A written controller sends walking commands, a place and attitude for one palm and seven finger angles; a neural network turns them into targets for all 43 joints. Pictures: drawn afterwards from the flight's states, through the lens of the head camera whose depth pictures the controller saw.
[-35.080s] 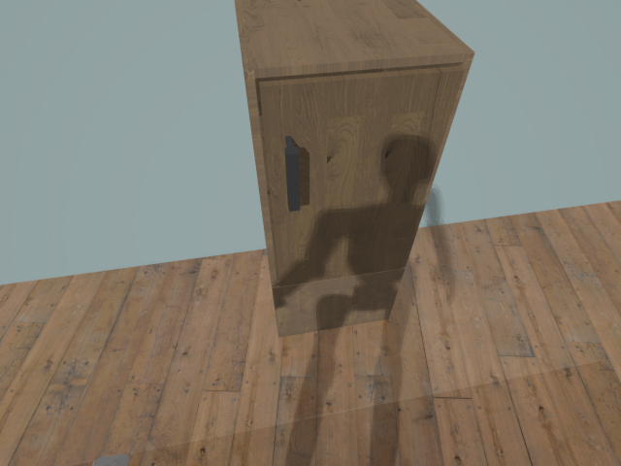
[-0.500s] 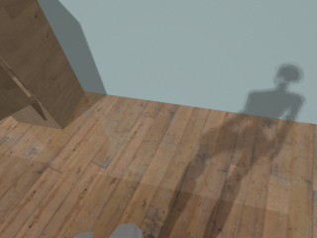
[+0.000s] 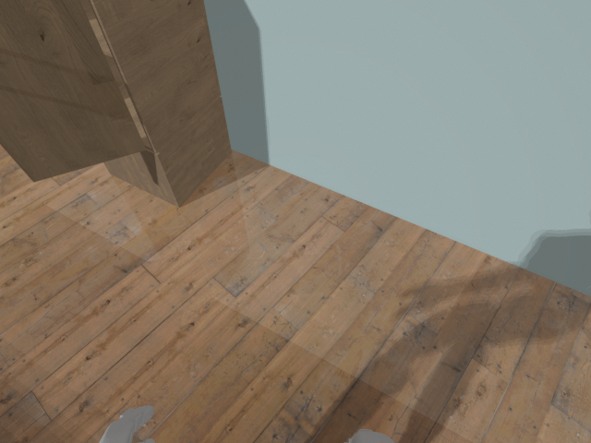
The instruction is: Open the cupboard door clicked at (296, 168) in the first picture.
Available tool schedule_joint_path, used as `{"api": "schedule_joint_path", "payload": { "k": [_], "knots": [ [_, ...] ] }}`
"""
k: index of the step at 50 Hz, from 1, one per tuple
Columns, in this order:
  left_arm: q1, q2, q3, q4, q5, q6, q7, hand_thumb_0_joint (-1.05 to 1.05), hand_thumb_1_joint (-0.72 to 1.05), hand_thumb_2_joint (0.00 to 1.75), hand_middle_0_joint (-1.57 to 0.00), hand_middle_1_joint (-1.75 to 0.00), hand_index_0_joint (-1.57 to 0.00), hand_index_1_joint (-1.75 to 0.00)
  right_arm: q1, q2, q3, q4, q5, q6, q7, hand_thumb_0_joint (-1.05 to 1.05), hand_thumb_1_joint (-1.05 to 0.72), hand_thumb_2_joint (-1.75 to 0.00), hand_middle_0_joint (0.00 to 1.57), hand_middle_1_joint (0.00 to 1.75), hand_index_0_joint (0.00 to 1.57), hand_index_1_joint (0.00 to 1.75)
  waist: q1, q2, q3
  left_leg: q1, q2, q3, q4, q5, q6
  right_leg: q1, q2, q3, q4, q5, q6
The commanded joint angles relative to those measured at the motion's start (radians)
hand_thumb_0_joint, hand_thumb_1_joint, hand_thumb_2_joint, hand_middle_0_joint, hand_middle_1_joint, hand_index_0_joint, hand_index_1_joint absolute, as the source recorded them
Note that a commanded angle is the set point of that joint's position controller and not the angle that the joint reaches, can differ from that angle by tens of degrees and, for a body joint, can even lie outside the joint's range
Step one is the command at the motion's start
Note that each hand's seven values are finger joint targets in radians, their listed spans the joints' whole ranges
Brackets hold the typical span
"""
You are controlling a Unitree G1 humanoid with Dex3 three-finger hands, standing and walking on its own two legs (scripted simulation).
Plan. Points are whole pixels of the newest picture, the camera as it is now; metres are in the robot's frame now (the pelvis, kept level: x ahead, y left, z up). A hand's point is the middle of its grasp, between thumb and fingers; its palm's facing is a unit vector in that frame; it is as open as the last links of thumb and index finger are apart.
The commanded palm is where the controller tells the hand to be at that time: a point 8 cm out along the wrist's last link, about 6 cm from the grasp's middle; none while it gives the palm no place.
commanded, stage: turn to face it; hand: left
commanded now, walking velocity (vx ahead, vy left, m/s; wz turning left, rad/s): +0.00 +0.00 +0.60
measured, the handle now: out of the picture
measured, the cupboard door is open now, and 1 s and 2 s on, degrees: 54 54 54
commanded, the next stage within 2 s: take the last steps up to it in 0.66 s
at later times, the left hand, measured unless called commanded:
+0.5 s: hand out of the picture -0.03 +0.19 -0.18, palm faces +0.37 -0.90 -0.24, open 7.3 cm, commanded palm none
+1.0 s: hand out of the picture +0.00 +0.15 -0.15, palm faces +0.50 -0.84 -0.23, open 7.3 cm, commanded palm none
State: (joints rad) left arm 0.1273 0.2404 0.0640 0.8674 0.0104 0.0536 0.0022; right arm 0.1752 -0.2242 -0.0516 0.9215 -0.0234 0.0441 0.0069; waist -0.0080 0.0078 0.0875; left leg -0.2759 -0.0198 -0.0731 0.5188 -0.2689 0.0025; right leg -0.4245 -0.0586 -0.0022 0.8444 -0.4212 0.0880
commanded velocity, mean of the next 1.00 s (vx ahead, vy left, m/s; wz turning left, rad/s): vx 0.08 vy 0.04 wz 0.36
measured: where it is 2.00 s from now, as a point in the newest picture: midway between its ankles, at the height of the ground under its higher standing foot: (230, 416)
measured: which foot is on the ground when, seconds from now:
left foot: down 0.00-0.06, up 0.08-0.46, down 0.48-0.86, up 0.88-1.00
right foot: up 0.00-0.04, down 0.06-0.48, up 0.50-0.84, down 0.86-1.00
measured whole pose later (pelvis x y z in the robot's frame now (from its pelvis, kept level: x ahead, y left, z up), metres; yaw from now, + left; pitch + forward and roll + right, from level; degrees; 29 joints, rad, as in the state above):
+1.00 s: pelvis +0.04 -0.03 +0.00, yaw +27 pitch +0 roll +1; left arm 0.27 0.14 0.04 0.97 0.02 -0.02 0.01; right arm 0.22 -0.23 -0.07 1.03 -0.02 0.07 0.03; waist 0.01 0.05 0.05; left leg -0.49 0.00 -0.01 1.11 -0.34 -0.02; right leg -0.17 -0.07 -0.12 0.49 -0.32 0.00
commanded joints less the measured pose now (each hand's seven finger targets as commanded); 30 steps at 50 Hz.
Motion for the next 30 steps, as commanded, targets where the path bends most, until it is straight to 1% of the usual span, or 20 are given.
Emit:
{"api": "schedule_joint_path", "payload": {
  "k": [1, 2, 3, 4, 5, 6, 7, 9, 13, 18, 20, 21, 22, 23, 24, 25, 26, 27, 29, 30],
  "knots": [
    [0.101, 0.089, 0.025, -0.058, -0.003, -0.046, 0.011, 0.00, 0.90, 0.90, -0.20, -0.30, -0.20, -0.30, -0.056, -0.207, -0.071, -0.083, 0.003, -0.016, -0.016, 0.00, -0.90, -0.90, 0.20, 0.30, 0.20, 0.30, 0.041, 0.146, -0.143, -0.035, 0.174, -0.232, -0.034, 0.393, 0.112, 0.243, 0.051, -0.048, -0.303, 0.147, -0.016],
    [0.157, 0.124, 0.035, -0.045, 0.001, -0.058, 0.017, 0.00, 0.90, 0.90, -0.20, -0.30, -0.20, -0.30, -0.056, -0.175, -0.068, -0.091, 0.010, -0.018, -0.013, 0.00, -0.90, -0.90, 0.20, 0.30, 0.20, 0.30, 0.069, 0.055, -0.165, -0.139, 0.119, -0.201, 0.052, 0.234, 0.063, 0.400, -0.026, 0.014, -0.458, 0.237, -0.031],
    [0.190, 0.224, 0.055, -0.039, 0.019, -0.069, 0.028, 0.00, 0.90, 0.90, -0.20, -0.30, -0.20, -0.30, -0.033, -0.100, -0.058, -0.107, 0.020, -0.021, -0.006, 0.00, -0.90, -0.90, 0.20, 0.30, 0.20, 0.30, 0.076, -0.255, -0.198, -0.325, -0.037, -0.017, 0.293, -0.150, -0.026, 0.535, -0.313, 0.297, -0.537, 0.364, -0.129],
    [0.180, 0.248, 0.043, -0.049, 0.016, -0.063, 0.027, 0.00, 0.90, 0.90, -0.20, -0.30, -0.20, -0.30, -0.039, -0.120, -0.060, -0.117, 0.012, -0.018, -0.003, 0.00, -0.90, -0.90, 0.20, 0.30, 0.20, 0.30, 0.071, -0.266, -0.180, -0.323, -0.043, 0.018, 0.541, -0.385, -0.040, 0.409, -0.464, 0.341, -0.534, 0.490, -0.232],
    [0.144, 0.190, 0.036, -0.050, 0.010, -0.069, 0.034, 0.00, 0.90, 0.90, -0.20, -0.30, -0.20, -0.30, -0.050, -0.126, -0.063, -0.094, 0.004, -0.006, -0.005, 0.00, -0.90, -0.90, 0.20, 0.30, 0.20, 0.30, 0.051, -0.275, -0.152, -0.331, -0.002, -0.024, 0.681, -0.338, -0.040, 0.350, -0.413, 0.320, -0.523, 0.551, -0.243],
    [0.091, 0.162, 0.031, -0.061, 0.007, -0.062, 0.038, 0.00, 0.90, 0.90, -0.20, -0.30, -0.20, -0.30, -0.035, -0.125, -0.065, -0.080, 0.008, 0.001, -0.001, 0.00, -0.90, -0.90, 0.20, 0.30, 0.20, 0.30, 0.023, -0.256, -0.127, -0.335, 0.027, -0.012, 0.748, -0.271, -0.048, 0.330, -0.369, 0.234, -0.502, 0.566, -0.236],
    [0.047, 0.125, 0.019, -0.069, 0.005, -0.063, 0.035, 0.00, 0.90, 0.90, -0.20, -0.30, -0.20, -0.30, -0.035, -0.113, -0.059, -0.058, 0.006, 0.007, 0.007, 0.00, -0.90, -0.90, 0.20, 0.30, 0.20, 0.30, -0.001, -0.216, -0.091, -0.333, 0.044, 0.009, 0.772, -0.188, -0.059, 0.314, -0.299, 0.093, -0.481, 0.609, -0.210],
    [0.054, 0.108, 0.014, -0.073, 0.007, -0.069, 0.034, 0.00, 0.90, 0.90, -0.20, -0.30, -0.20, -0.30, -0.038, -0.093, -0.050, -0.048, 0.008, 0.015, 0.018, 0.00, -0.90, -0.90, 0.20, 0.30, 0.20, 0.30, -0.004, -0.216, -0.082, -0.312, 0.048, 0.049, 0.735, -0.135, -0.070, 0.297, -0.263, -0.010, -0.479, 0.655, -0.182],
    [0.117, 0.131, 0.024, -0.048, 0.012, -0.070, 0.034, 0.00, 0.90, 0.90, -0.20, -0.30, -0.20, -0.30, -0.087, -0.068, -0.038, -0.050, 0.009, 0.018, 0.023, 0.00, -0.90, -0.90, 0.20, 0.30, 0.20, 0.30, 0.024, -0.174, -0.088, -0.272, 0.046, 0.104, 0.542, -0.160, -0.075, 0.356, -0.282, -0.067, -0.472, 0.662, -0.190],
    [0.182, 0.159, 0.041, -0.010, 0.021, -0.067, 0.031, 0.00, 0.90, 0.90, -0.20, -0.30, -0.20, -0.30, -0.136, -0.045, -0.022, -0.068, 0.014, -0.001, 0.021, 0.00, -0.90, -0.90, 0.20, 0.30, 0.20, 0.30, 0.063, -0.220, -0.114, -0.183, 0.028, 0.161, 0.270, -0.206, -0.048, 0.411, -0.312, -0.081, -0.406, 0.778, -0.209],
    [0.178, 0.175, 0.045, 0.003, 0.019, -0.067, 0.027, 0.00, 0.90, 0.90, -0.20, -0.30, -0.20, -0.30, -0.102, -0.054, -0.019, -0.062, 0.015, -0.009, 0.017, 0.00, -0.90, -0.90, 0.20, 0.30, 0.20, 0.30, 0.044, -0.217, -0.131, -0.097, 0.015, 0.180, 0.150, -0.142, -0.036, 0.388, -0.314, -0.100, -0.359, 0.784, -0.190],
    [0.169, 0.170, 0.045, 0.010, 0.016, -0.066, 0.024, 0.00, 0.90, 0.90, -0.20, -0.30, -0.20, -0.30, -0.070, -0.059, -0.021, -0.054, 0.013, -0.012, 0.015, 0.00, -0.90, -0.90, 0.20, 0.30, 0.20, 0.30, 0.023, -0.202, -0.147, -0.021, 0.008, 0.183, 0.056, -0.070, -0.027, 0.362, -0.296, -0.129, -0.312, 0.741, -0.162],
    [0.148, 0.169, 0.046, 0.006, 0.007, -0.064, 0.021, 0.00, 0.90, 0.90, -0.20, -0.30, -0.20, -0.30, -0.012, -0.091, -0.027, -0.038, 0.008, -0.020, 0.014, 0.00, -0.90, -0.90, 0.20, 0.30, 0.20, 0.30, -0.018, -0.155, -0.168, 0.105, 0.020, 0.175, -0.077, 0.054, -0.012, 0.295, -0.278, -0.163, -0.214, 0.694, -0.123],
    [0.149, 0.129, 0.040, -0.014, -0.001, -0.058, 0.015, 0.00, 0.90, 0.90, -0.20, -0.30, -0.20, -0.30, 0.041, -0.188, -0.048, -0.030, -0.002, -0.030, 0.009, 0.00, -0.90, -0.90, 0.20, 0.30, 0.20, 0.30, -0.048, 0.056, -0.224, 0.295, 0.200, -0.040, -0.117, 0.331, 0.065, 0.090, -0.190, -0.211, -0.034, 0.392, -0.058],
    [0.108, 0.059, 0.010, -0.055, -0.003, -0.053, 0.012, 0.00, 0.90, 0.90, -0.20, -0.30, -0.20, -0.30, 0.101, -0.279, -0.070, -0.025, -0.004, -0.027, 0.000, 0.00, -0.90, -0.90, 0.20, 0.30, 0.20, 0.30, -0.080, 0.293, -0.223, 0.357, 0.444, -0.320, -0.137, 0.754, 0.227, -0.126, -0.075, -0.166, 0.164, -0.250, -0.012],
    [0.062, 0.087, 0.011, -0.065, 0.009, -0.036, 0.023, 0.00, 0.90, 0.90, -0.20, -0.30, -0.20, -0.30, 0.120, -0.274, -0.061, -0.009, 0.000, -0.021, -0.008, 0.00, -0.90, -0.90, 0.20, 0.30, 0.20, 0.30, -0.085, 0.168, -0.215, 0.279, 0.454, -0.260, -0.129, 0.645, 0.263, -0.108, -0.068, -0.054, 0.245, -0.267, -0.029],
    [0.046, 0.068, 0.012, -0.046, 0.006, -0.032, 0.026, 0.00, 0.90, 0.90, -0.20, -0.30, -0.20, -0.30, 0.073, -0.249, -0.056, -0.024, -0.003, -0.025, -0.023, 0.00, -0.90, -0.90, 0.20, 0.30, 0.20, 0.30, -0.059, 0.217, -0.189, 0.233, 0.403, -0.242, -0.134, 0.589, 0.247, -0.138, -0.069, -0.022, 0.278, -0.210, -0.025],
    [0.043, 0.079, 0.016, -0.023, 0.005, -0.028, 0.020, 0.00, 0.90, 0.90, -0.20, -0.30, -0.20, -0.30, 0.021, -0.215, -0.047, -0.037, -0.003, -0.026, -0.031, 0.00, -0.90, -0.90, 0.20, 0.30, 0.20, 0.30, -0.048, 0.215, -0.134, 0.156, 0.367, -0.201, -0.154, 0.541, 0.228, -0.129, -0.073, 0.002, 0.288, -0.149, -0.022],
    [0.088, 0.070, 0.016, 0.017, 0.007, -0.021, 0.010, 0.00, 0.90, 0.90, -0.20, -0.30, -0.20, -0.30, -0.032, -0.178, -0.030, -0.046, -0.003, -0.033, -0.035, 0.00, -0.90, -0.90, 0.20, 0.30, 0.20, 0.30, -0.002, 0.125, -0.097, 0.121, 0.297, -0.106, -0.163, 0.554, 0.185, -0.096, -0.056, -0.006, 0.282, -0.047, -0.019],
    [0.103, 0.065, 0.014, 0.029, 0.007, -0.020, 0.008, 0.00, 0.90, 0.90, -0.20, -0.30, -0.20, -0.30, -0.026, -0.170, -0.026, -0.041, -0.001, -0.038, -0.036, 0.00, -0.90, -0.90, 0.20, 0.30, 0.20, 0.30, 0.004, 0.117, -0.108, 0.141, 0.282, -0.080, -0.161, 0.592, 0.176, -0.088, -0.051, -0.011, 0.261, -0.026, -0.017]
  ]
}}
